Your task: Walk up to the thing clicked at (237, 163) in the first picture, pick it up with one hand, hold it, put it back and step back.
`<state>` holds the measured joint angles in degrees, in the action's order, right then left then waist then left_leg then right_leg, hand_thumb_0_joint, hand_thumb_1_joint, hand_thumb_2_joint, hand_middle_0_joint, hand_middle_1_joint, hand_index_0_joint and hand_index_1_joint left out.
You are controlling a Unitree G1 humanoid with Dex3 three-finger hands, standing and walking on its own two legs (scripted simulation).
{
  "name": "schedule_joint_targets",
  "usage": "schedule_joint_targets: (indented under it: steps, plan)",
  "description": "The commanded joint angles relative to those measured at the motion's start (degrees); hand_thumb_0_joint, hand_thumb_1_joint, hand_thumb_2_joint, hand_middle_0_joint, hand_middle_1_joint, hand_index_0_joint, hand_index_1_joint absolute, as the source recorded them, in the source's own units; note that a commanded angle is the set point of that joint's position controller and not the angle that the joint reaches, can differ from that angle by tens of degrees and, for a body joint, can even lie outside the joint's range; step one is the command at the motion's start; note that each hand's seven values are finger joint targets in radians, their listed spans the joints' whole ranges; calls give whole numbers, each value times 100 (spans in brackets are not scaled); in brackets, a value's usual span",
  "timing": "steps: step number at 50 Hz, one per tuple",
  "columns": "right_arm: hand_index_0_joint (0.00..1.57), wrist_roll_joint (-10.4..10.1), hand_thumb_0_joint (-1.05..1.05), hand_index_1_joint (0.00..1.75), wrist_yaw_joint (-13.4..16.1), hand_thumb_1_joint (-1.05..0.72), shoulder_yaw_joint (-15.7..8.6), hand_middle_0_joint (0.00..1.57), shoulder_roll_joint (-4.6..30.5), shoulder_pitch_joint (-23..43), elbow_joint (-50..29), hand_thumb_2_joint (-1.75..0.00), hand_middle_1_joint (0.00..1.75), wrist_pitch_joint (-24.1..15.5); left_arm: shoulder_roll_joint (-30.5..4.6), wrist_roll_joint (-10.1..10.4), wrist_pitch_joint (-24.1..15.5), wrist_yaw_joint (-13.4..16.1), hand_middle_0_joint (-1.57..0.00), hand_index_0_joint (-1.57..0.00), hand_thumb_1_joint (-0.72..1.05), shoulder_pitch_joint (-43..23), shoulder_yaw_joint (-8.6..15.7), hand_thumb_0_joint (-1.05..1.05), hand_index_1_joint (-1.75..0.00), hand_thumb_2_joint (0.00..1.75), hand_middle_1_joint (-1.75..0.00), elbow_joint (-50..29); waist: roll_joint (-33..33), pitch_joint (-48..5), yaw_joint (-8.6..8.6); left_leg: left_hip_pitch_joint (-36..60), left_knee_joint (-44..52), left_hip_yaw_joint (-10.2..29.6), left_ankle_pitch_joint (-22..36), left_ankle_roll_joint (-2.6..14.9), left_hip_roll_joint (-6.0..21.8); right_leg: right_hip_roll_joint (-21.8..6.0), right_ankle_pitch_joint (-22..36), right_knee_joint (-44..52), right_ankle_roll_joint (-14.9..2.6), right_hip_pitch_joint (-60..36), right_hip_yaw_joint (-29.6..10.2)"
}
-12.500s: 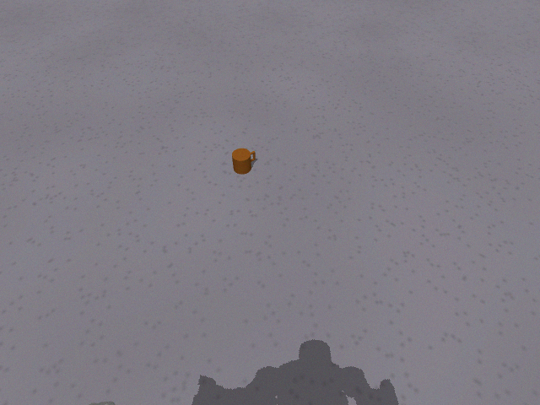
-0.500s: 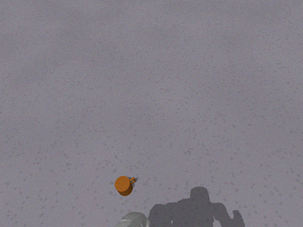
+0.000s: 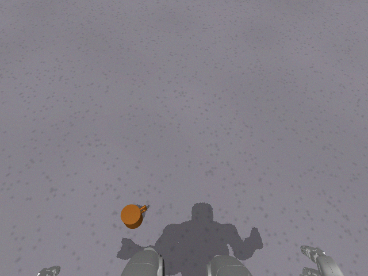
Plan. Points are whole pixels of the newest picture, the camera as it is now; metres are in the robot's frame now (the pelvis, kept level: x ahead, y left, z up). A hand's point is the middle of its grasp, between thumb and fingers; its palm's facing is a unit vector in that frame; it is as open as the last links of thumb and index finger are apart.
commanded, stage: walk up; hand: left
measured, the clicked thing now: (135, 214) +0.40 +0.22 -0.71
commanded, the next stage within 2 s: none
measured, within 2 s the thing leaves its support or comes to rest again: neither
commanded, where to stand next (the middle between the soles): +0.01 +0.01 m, yaw -3 degrees
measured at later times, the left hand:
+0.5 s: hand out of the picture +0.10 +0.25 -0.13, palm faces -0.07 -0.94 -0.34, open 7.4 cm
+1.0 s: hand out of the picture +0.05 +0.26 -0.14, palm faces -0.04 -0.90 -0.43, open 7.3 cm
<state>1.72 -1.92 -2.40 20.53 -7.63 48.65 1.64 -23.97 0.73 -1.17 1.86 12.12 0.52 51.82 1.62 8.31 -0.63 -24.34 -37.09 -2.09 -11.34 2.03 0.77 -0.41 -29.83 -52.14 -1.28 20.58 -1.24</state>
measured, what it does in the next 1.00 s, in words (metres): steps on the spot: right foot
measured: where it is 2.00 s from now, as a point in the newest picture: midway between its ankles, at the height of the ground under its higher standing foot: outside the picture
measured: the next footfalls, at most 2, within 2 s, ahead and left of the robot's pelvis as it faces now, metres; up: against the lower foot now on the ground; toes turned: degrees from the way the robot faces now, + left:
right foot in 0.08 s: +0.02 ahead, -0.12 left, +0.00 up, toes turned -2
left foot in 1.36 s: -0.03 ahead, +0.13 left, +0.00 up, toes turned +3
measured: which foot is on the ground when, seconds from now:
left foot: down 0.00-1.00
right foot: up 0.00-0.06, down 0.08-1.00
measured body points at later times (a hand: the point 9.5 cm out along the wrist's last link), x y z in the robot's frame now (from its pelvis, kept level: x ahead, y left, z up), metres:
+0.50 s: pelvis +0.00 +0.01 +0.02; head +0.01 +0.01 +0.47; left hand +0.11 +0.30 -0.11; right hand +0.06 -0.29 -0.11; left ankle +0.08 +0.12 -0.72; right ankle -0.02 -0.12 -0.72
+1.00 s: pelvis -0.04 -0.02 +0.00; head +0.01 -0.03 +0.44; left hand +0.05 +0.31 -0.11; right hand +0.09 -0.33 -0.13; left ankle +0.08 +0.12 -0.72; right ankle -0.05 -0.11 -0.72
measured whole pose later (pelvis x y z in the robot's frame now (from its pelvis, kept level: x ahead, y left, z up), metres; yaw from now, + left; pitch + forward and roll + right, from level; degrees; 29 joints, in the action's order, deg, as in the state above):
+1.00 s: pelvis -0.04 -0.02 +0.00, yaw -2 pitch -2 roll +0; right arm 0.3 -0.1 -2.9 22.4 0.3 56.5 3.6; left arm -22.6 0.1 1.7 0.4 5.6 2.6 57.9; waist -1.7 9.5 0.8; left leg -24.9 -33.7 0.2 -7.6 0.0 1.2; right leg 0.9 -21.5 -39.4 -2.2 16.1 1.0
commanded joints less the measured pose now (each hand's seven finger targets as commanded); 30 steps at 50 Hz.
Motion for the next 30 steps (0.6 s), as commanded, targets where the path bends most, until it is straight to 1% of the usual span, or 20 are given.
schedule_joint_targets:
  steps: [1, 3, 4, 5, 6, 7, 8, 9, 10, 11, 12, 13, 14, 15, 16, 17, 19, 21, 25, 30]
  plan:
    - [20, 3, 0, 30, 79, -90, -419, 20, 1529, 14, -357, -90, 30, -75, -1005, -129, -118, 56, -20, -20, 90, 870, 396, 0, -30, 90, -30, 96, -1191, -1129, 48, 766, 1335, 1649, -1148, 982, 1240, 44, 252, 1251, 69, -359, 279]
    - [20, -57, 0, 30, 81, -90, -361, 20, 1440, 110, -301, -90, 30, -45, -929, -198, -151, 30, -20, -20, 90, 1001, 417, 0, -30, 90, -30, 275, -920, -1018, 194, 189, 1112, 1431, -1385, 705, 1138, 120, 969, 2300, -48, -1129, 321]
    - [20, -99, 0, 30, 85, -90, -270, 20, 1203, 42, -246, -90, 30, -49, -977, -246, -185, 39, -20, -20, 90, 909, 436, 0, -30, 90, -30, 264, -594, -939, 219, -193, 905, 1361, -1350, 446, 1044, -60, 840, 2680, -180, -1423, -133]
    - [20, -148, 0, 30, 75, -90, -176, 20, 934, -28, -254, -90, 30, -63, -1174, -340, -231, 41, -20, -20, 90, 718, 480, 0, -30, 90, -30, 163, 299, -763, 133, -591, 306, 1064, -1438, 118, 677, -878, -64, 3368, -464, -1224, -1654]
    - [20, -151, 0, 30, 103, -90, -207, 20, 1009, 368, -219, -90, 30, -80, -1593, -335, -230, 16, -20, -20, 90, 206, 516, 0, -30, 90, -30, 45, 890, -265, 215, -361, -401, 427, -1658, -67, 26, -1742, -959, 3850, -967, 11, -2701]
    - [20, -104, 0, 30, 142, -90, -288, 20, 1233, 259, -47, -90, 30, -98, -1651, -328, -232, -11, -20, -20, 90, -389, 475, 0, -30, 90, -30, -137, 764, -42, 25, 447, -740, 718, -1558, -89, 219, -1907, -815, 3733, -1090, 925, -2660]
    - [20, -140, 0, 30, 104, -90, -291, 20, 1272, 16, 121, -90, 30, -167, -1282, -269, -235, -38, -20, -20, 90, -697, 367, 0, -30, 90, -30, -194, 350, -92, -232, 1074, -261, 639, -1150, -66, 290, -1497, -173, 3366, -880, 987, -1858]
    - [20, -191, 0, 30, 74, -90, -234, 20, 1222, 44, 217, -90, 30, -243, -1046, -207, -271, -37, -20, -20, 90, -679, 296, 0, -30, 90, -30, -141, 105, -336, -276, 1245, 539, 558, -381, -18, 294, -1018, 1196, 2997, -526, 431, -993]
    - [20, -218, 0, 30, 75, -90, -201, 20, 1129, -14, 322, -90, 30, -307, -915, -171, -304, -38, -20, -20, 90, -547, 269, 0, -30, 90, -30, -23, 144, -718, -215, 1467, 677, 754, 794, 56, 408, -788, 2352, 2739, -266, -80, -657]
    - [20, -230, 0, 30, 93, -90, -183, 20, 1126, 31, 379, -90, 30, -334, -946, -136, -313, -50, -20, -20, 90, -412, 276, 0, -30, 90, -30, 74, 274, -963, -114, 1652, 676, 795, 1381, 128, 449, -645, 2881, 2627, -144, -309, -554]
    - [20, -206, 0, 30, 120, -90, -163, 20, 1155, 56, 391, -90, 30, -338, -1001, -105, -305, -69, -20, -20, 90, -280, 286, 0, -30, 90, -30, 103, 351, -1124, -29, 1720, 621, 645, 1641, 152, 429, -596, 3346, 2536, -114, -582, -531]
    - [20, -185, 0, 30, 139, -90, -129, 20, 1194, 227, 357, -90, 30, -349, -1017, -93, -285, -86, -20, -20, 90, -94, 267, 0, -30, 90, -30, 123, 388, -1258, 83, 1727, 647, 729, 1271, 179, 442, -611, 3070, 2615, -95, -575, -630]
    - [20, -214, 0, 30, 133, -90, -128, 20, 1227, 292, 394, -90, 30, -345, -1064, -99, -246, -88, -20, -20, 90, -71, 276, 0, -30, 90, -30, 171, 444, -1164, 105, 1587, 646, 718, 719, 165, 409, -669, 2286, 2872, -109, -536, -679]
    - [20, -208, 0, 30, 116, -90, -121, 20, 1177, 283, 507, -90, 30, -314, -1050, -117, -211, -86, -20, -20, 90, -300, 273, 0, -30, 90, -30, 227, 416, -876, 36, 1403, 835, 728, 262, 52, 376, -727, 1536, 3071, -140, -444, -704]
    - [20, -210, 0, 30, 106, -90, -119, 20, 1196, 262, 609, -90, 30, -300, -1043, -143, -183, -94, -20, -20, 90, -491, 268, 0, -30, 90, -30, 215, 388, -802, -32, 1487, 1033, 702, -58, 18, 381, -742, 1148, 3178, -174, -380, -700]
    - [20, -191, 0, 30, 109, -90, -115, 20, 1220, 229, 680, -90, 30, -299, -1034, -133, -155, -101, -20, -20, 90, -628, 259, 0, -30, 90, -30, 236, 277, -764, -78, 1537, 1248, 819, -273, -1, 436, -702, 981, 3153, -188, -279, -688]
    - [20, -154, 0, 30, 104, -90, -72, 20, 1273, 334, 773, -90, 30, -316, -940, -106, -120, -116, -20, -20, 90, -521, 220, 0, -30, 90, -30, 343, -84, -616, 27, 1219, 1627, 1142, -899, 69, 607, -526, 681, 3166, -171, -388, -557]
    - [20, -134, 0, 30, 102, -90, -41, 20, 1273, 418, 873, -90, 30, -336, -906, -101, -106, -133, -20, -20, 90, -493, 207, 0, -30, 90, -30, 482, -232, -521, 79, 906, 1896, 1263, -1184, 53, 665, -461, 712, 3207, -185, -658, -509]
    - [20, -142, 0, 30, 122, -90, 10, 20, 1233, 450, 1050, -90, 30, -413, -860, -84, -106, -154, -20, -20, 90, -502, 198, 0, -30, 90, -30, 677, -497, -789, 107, 981, 2100, 1239, -768, -8, 690, -442, 1330, 3247, -156, -1142, -400]
    - [20, -154, 0, 30, 152, -90, 31, 20, 1181, 502, 1198, -90, 30, -435, -842, -74, -113, -161, -20, -20, 90, -693, 177, 0, -30, 90, -30, 849, -552, -913, 66, 1239, 2082, 1078, -124, -57, 672, -523, 1733, 3471, -103, -1263, -422]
